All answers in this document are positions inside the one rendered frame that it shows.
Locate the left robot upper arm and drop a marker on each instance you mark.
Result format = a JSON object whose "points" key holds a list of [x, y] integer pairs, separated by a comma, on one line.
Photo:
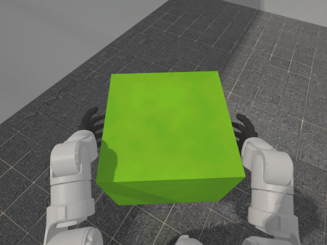
{"points": [[80, 236]]}

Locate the right robot shin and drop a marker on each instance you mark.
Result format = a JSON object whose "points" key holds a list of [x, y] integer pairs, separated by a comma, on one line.
{"points": [[182, 237]]}

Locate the carton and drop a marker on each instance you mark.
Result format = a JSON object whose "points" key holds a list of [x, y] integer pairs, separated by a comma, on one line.
{"points": [[168, 138]]}

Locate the robot left forearm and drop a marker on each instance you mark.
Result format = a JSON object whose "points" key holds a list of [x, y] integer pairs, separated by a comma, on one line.
{"points": [[70, 175]]}

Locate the right robot hand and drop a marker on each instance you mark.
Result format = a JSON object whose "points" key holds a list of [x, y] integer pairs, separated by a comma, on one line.
{"points": [[247, 131]]}

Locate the robot right forearm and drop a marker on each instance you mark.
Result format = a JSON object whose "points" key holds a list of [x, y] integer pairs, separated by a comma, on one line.
{"points": [[271, 208]]}

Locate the left robot hand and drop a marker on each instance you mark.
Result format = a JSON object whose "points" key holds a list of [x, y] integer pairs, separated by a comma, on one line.
{"points": [[87, 123]]}

